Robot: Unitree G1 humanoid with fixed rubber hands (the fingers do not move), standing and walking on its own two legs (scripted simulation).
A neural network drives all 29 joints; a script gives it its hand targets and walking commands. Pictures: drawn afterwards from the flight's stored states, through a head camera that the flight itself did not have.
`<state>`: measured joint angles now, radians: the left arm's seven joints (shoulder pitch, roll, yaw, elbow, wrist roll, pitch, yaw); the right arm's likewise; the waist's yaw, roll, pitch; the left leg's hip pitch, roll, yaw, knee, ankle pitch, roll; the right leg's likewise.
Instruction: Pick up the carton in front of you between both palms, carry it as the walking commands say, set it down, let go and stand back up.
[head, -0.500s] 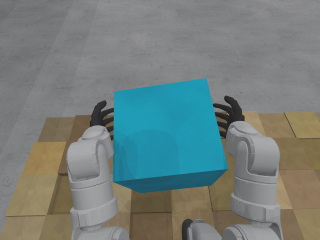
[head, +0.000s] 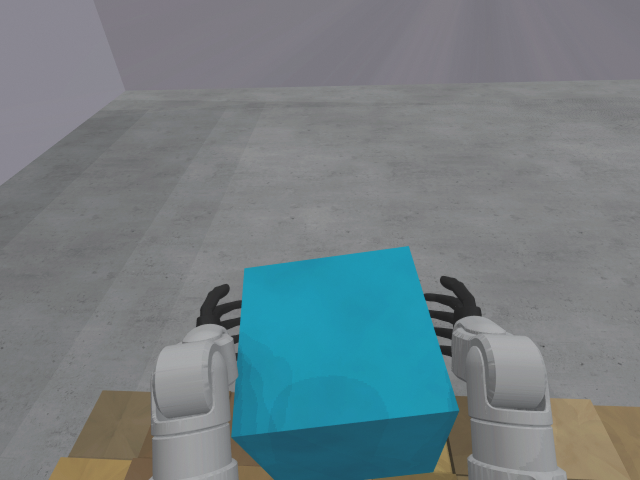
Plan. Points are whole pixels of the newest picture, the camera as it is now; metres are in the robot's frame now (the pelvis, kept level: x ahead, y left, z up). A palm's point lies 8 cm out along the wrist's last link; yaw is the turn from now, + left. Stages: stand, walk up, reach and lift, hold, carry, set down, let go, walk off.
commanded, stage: carry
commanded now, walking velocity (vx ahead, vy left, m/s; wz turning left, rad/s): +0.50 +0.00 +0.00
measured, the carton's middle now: (342, 374) +0.29 +0.00 +0.02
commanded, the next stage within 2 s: none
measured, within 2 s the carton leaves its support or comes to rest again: neither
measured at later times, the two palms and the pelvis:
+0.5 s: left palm (269, 170) +0.61 +0.11 +0.15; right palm (434, 169) +0.61 -0.18 +0.13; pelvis +0.28 -0.03 +0.01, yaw +0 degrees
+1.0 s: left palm (283, 106) +1.00 +0.11 +0.12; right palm (396, 104) +0.98 -0.18 +0.12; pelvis +0.59 -0.03 -0.01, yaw -1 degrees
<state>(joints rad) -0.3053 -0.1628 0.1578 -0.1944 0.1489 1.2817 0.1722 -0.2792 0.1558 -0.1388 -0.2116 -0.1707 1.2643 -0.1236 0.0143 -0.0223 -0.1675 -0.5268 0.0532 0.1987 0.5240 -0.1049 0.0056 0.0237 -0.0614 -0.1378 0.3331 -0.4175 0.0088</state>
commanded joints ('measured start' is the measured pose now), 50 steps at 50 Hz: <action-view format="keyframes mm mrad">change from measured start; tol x32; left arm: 1 -465 -953 -693 30 -457 -13 -376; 50 -1350 -1054 -331 364 -499 -7 -256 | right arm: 1 -474 1009 691 68 460 -21 298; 50 -1437 1057 334 307 552 -2 233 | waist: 1 -35 -43 -196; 3 -46 353 -277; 20 -22 109 -173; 23 44 -341 -241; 50 -79 97 -392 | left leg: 1 532 5 -49 -45 -139 49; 3 779 327 -703 -259 -97 237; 18 438 183 -116 -220 -131 93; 25 -269 -31 -167 708 -413 36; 34 -293 -2 -175 337 -121 19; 42 468 -91 -28 -95 244 71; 45 969 305 -689 -10 330 315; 50 782 205 -475 -61 400 213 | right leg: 1 -285 -78 -71 315 647 -18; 3 -726 83 28 854 -36 16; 5 -764 -23 158 989 -32 -32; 21 -137 25 -69 136 246 -45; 23 124 -266 518 -27 74 -206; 34 117 -201 262 46 357 -236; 41 -21 -66 -1 284 807 -101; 44 -578 103 88 824 -93 -54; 50 -778 21 172 773 63 -44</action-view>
